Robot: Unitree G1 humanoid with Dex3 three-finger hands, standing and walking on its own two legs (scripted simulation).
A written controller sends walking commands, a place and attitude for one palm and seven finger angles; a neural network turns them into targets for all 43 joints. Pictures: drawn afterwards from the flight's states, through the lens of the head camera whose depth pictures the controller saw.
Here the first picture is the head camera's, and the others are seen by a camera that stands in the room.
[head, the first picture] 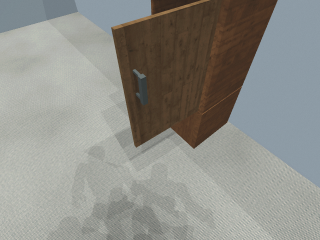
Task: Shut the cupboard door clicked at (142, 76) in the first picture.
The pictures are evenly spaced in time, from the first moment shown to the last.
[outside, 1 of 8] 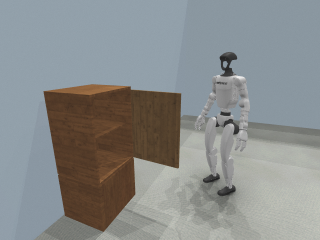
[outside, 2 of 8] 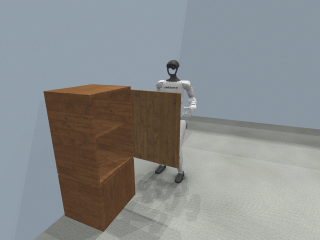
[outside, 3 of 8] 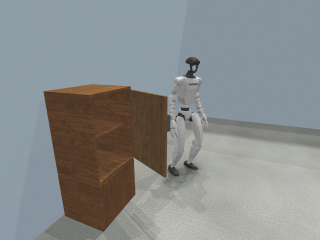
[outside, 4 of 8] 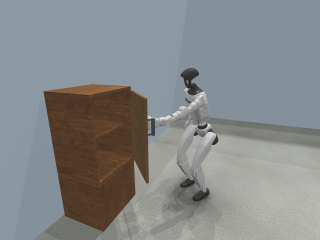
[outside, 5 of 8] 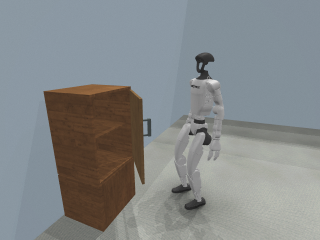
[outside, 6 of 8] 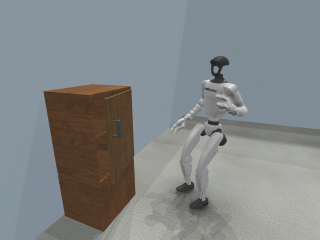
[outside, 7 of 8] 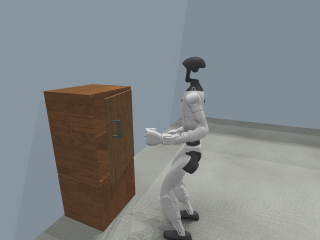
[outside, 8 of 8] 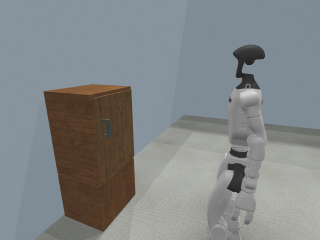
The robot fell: no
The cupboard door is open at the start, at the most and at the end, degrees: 87 87 0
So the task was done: yes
